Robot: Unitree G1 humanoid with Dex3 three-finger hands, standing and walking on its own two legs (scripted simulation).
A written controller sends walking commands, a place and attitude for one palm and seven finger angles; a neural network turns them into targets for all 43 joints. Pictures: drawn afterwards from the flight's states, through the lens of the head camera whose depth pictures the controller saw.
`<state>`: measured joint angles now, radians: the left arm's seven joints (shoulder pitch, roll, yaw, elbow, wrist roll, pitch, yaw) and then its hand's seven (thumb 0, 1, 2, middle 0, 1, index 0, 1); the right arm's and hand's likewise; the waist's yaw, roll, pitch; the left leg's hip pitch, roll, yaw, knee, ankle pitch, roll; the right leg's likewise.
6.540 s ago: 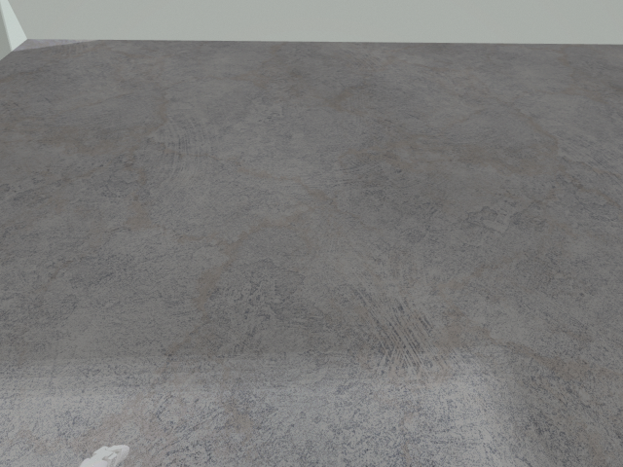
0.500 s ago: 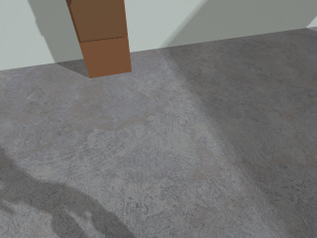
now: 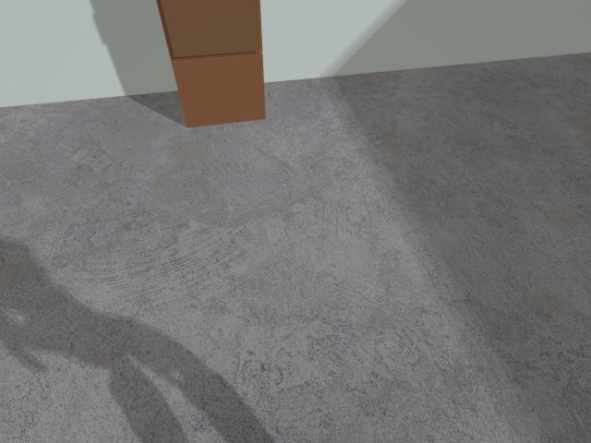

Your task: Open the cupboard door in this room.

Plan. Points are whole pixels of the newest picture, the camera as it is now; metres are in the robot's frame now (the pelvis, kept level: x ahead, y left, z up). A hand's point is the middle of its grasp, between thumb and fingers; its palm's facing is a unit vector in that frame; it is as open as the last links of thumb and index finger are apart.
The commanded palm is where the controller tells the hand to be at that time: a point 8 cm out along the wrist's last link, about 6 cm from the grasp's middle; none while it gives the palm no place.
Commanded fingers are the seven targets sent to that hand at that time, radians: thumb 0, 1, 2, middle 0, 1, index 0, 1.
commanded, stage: turn or walk to find it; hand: left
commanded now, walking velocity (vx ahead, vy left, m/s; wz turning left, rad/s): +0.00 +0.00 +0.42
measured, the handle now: out of the picture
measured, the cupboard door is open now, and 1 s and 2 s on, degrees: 0 0 0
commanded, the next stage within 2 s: stand and wait in 0.08 s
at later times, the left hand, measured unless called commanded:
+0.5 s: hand out of the picture +0.06 +0.18 -0.15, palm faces +0.16 -0.95 -0.26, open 7.3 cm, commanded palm none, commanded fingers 0.00 0.90 0.90 -0.20 -0.30 -0.20 -0.30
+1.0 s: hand out of the picture -0.11 +0.19 -0.18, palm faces +0.38 -0.89 -0.23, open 7.3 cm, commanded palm none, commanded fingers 0.00 0.90 0.90 -0.20 -0.30 -0.20 -0.30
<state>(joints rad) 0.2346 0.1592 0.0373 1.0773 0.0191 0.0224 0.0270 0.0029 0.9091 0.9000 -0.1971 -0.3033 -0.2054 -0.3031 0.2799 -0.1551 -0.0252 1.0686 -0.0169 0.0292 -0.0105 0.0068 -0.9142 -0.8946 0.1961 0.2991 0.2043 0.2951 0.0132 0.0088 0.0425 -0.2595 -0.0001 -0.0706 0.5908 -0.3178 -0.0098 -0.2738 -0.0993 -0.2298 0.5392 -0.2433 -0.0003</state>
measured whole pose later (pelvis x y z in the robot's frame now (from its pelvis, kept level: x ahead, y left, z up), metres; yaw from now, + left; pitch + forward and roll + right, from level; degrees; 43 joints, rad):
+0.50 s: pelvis +0.01 -0.02 +0.00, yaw +10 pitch -1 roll +1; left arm 0.15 0.17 0.01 1.03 0.01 0.00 0.03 0.00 0.91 0.90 -0.19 -0.30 -0.20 -0.30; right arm 0.27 -0.19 -0.04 1.06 -0.01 0.01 -0.02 0.01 -0.91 -0.89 0.20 0.30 0.21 0.30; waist -0.03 0.05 0.02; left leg -0.24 -0.03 -0.08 0.53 -0.29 -0.02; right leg -0.20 -0.03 -0.05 0.52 -0.29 -0.01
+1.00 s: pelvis -0.03 +0.00 +0.00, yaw +20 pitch -2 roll +0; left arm 0.29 0.24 0.04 1.08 0.02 0.05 0.03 0.01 0.91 0.90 -0.20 -0.30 -0.20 -0.30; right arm 0.13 -0.19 -0.03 1.02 -0.02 0.01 -0.01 0.01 -0.91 -0.89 0.19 0.30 0.20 0.29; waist 0.04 -0.05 0.07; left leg -0.20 0.01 0.07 0.52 -0.30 0.03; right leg -0.33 -0.10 -0.07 0.87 -0.49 0.05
